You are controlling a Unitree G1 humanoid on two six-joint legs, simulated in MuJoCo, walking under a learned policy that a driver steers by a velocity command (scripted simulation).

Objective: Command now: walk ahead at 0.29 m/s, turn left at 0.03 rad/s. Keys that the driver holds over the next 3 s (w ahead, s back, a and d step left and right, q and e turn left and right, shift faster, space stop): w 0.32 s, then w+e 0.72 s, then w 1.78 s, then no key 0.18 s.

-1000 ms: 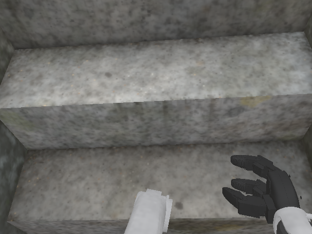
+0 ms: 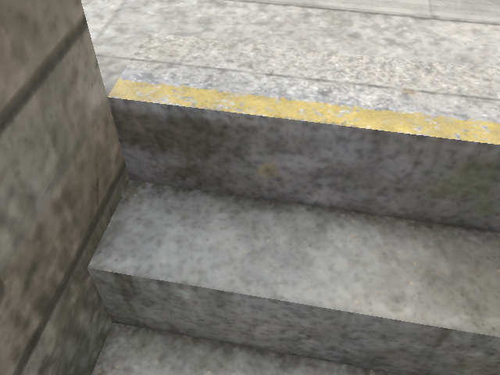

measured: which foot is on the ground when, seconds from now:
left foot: up 0.00-0.24, down 0.26-1.00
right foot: down 0.00-0.26, up 0.28-1.00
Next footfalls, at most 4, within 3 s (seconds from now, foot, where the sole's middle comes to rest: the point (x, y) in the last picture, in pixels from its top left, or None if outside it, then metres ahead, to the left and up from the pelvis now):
0.26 left None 0.14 0.19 -0.72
1.24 right None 0.08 -0.17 -0.72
1.62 left None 0.02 0.08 -0.70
1.76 right None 0.16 -0.15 -0.50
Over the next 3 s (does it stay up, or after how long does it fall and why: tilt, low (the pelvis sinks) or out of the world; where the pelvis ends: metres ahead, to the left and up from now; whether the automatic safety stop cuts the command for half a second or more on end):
stays up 0.18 -0.18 0.18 its command is cut before an obstacle after 0.3 s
